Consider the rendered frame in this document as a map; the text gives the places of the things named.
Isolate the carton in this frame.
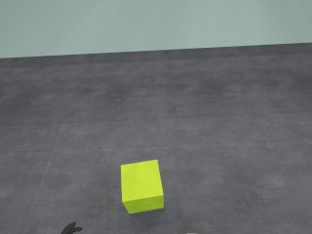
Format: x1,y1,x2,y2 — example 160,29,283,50
121,160,164,214

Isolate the robot left hand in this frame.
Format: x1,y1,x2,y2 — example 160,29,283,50
61,221,83,234

